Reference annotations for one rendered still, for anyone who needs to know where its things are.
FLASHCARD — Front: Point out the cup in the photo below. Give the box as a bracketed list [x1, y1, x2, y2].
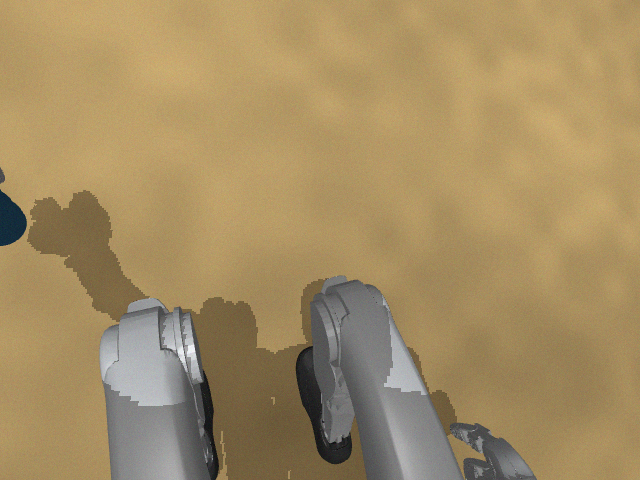
[0, 190, 27, 246]

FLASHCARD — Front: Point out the right robot foot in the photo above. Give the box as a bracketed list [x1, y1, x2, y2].
[296, 346, 352, 464]

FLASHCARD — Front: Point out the right robot hand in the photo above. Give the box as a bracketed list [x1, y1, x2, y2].
[450, 423, 537, 480]

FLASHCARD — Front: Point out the left robot foot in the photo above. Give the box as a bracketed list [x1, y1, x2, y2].
[200, 370, 219, 480]

